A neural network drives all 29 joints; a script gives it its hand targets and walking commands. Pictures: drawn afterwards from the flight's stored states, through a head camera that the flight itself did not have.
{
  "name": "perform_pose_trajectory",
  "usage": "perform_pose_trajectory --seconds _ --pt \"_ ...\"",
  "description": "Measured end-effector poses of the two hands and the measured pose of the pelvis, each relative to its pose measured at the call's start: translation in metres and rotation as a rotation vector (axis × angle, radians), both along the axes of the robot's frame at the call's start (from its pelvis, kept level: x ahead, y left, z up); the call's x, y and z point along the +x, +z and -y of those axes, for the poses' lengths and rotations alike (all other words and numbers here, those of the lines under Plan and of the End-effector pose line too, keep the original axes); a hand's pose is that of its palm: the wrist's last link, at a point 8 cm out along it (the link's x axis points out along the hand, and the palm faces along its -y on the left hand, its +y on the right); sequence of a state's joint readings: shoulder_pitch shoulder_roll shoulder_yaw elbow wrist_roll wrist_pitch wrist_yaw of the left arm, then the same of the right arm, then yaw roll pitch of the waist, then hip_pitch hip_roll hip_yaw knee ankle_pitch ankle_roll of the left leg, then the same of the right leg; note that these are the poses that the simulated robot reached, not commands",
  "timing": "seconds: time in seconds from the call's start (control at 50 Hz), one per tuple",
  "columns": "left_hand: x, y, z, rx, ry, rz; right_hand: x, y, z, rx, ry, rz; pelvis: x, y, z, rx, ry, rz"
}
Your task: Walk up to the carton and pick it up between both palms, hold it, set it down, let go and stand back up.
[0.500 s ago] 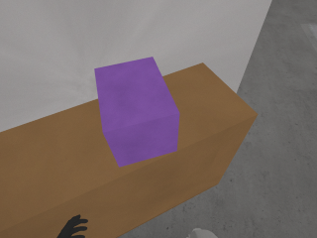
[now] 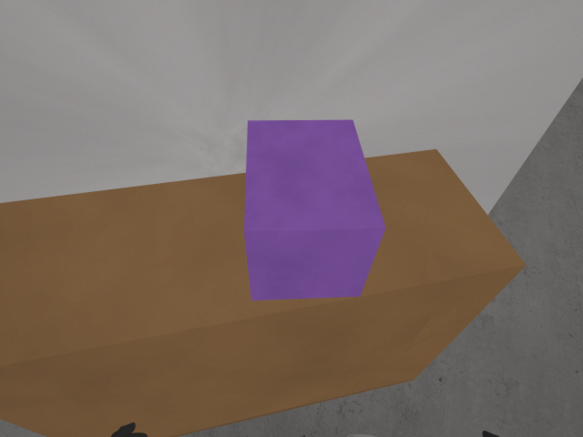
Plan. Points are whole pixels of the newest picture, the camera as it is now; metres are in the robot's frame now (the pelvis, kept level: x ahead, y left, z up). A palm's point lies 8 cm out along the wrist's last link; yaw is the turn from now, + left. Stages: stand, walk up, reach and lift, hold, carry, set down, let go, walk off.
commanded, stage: walk up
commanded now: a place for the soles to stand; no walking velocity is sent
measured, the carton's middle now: (303, 207) +0.47 +0.00 +0.03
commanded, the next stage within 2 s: none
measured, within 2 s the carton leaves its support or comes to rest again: neither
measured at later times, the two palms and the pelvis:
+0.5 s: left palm out of the picture +0.11 +0.26 -0.08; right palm out of the picture +0.14 -0.26 -0.08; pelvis +0.01 -0.01 +0.01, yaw +7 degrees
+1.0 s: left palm out of the picture +0.06 +0.27 -0.09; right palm (481, 410) +0.18 -0.25 -0.07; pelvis +0.02 -0.01 +0.01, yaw +11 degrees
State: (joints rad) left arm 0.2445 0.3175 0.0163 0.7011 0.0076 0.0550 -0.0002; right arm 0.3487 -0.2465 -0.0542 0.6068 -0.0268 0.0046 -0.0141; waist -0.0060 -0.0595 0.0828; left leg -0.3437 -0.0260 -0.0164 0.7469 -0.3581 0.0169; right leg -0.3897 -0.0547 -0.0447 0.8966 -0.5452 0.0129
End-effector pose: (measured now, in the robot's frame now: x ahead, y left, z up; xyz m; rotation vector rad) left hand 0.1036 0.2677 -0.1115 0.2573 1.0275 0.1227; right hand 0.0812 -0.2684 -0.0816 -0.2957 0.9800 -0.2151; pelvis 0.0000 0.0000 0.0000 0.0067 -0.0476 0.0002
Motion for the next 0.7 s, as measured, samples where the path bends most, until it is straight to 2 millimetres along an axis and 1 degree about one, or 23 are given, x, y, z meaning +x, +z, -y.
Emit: perform_pose_trajectory --seconds 0.08,0.16,0.26,0.36,0.46,0.56,0.7 --pt "0.0 0.005 0.01 -0.007 0.001 0.03 0.016 0.001 -0.001 0.02 0.036 0.01 0.001 0.002 0.006 -0.011 0.018 -0.007" --pt "-0.001 0.016 0.017 -0.012 0.013 0.059 0.032 0.002 -0.005 0.062 0.063 0.027 0.005 0.008 0.01 -0.016 0.041 -0.011" --pt "0.005 0.03 0.018 -0.002 0.025 0.093 0.045 0.003 -0.008 0.085 0.102 0.043 0.008 0.013 0.012 -0.016 0.065 -0.018" --pt "0.009 0.036 0.014 0.014 0.039 0.114 0.05 0.002 -0.009 0.088 0.124 0.036 0.01 0.014 0.013 -0.018 0.09 -0.017" --pt "0.006 0.035 0.008 0.02 0.063 0.115 0.053 0.002 -0.009 0.077 0.141 0.02 0.011 0.013 0.013 -0.02 0.113 -0.016" --pt "-0.001 0.03 0.003 0.017 0.089 0.098 0.057 0.003 -0.009 0.061 0.158 0.012 0.013 0.011 0.012 -0.023 0.133 -0.015" --pt "-0.016 0.022 0.001 0.011 0.126 0.066 0.071 0.008 -0.012 0.044 0.19 0.02 0.015 0.011 0.012 -0.03 0.153 -0.019"
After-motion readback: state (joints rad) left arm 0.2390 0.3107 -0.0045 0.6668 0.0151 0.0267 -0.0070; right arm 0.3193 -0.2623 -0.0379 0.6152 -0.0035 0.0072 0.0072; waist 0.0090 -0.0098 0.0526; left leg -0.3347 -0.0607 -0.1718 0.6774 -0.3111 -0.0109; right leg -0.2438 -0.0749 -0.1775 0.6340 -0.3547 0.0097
